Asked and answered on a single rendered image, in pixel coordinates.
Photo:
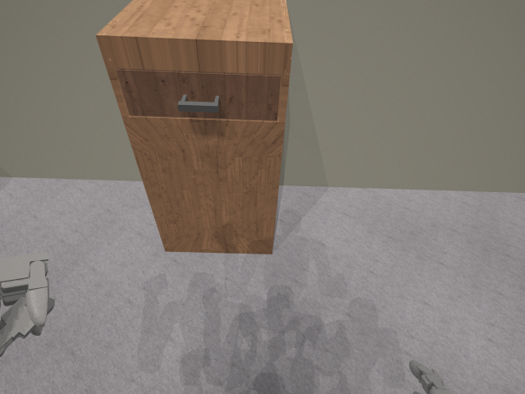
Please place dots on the handle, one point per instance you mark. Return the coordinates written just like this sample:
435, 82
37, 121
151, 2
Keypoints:
186, 106

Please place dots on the right robot hand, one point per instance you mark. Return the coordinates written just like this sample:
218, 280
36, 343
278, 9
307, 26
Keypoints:
431, 381

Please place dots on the drawer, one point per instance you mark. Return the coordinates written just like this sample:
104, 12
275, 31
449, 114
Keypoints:
156, 93

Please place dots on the cabinet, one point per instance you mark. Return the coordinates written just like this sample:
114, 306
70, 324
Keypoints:
212, 184

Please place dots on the left robot hand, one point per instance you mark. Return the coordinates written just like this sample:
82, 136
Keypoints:
24, 285

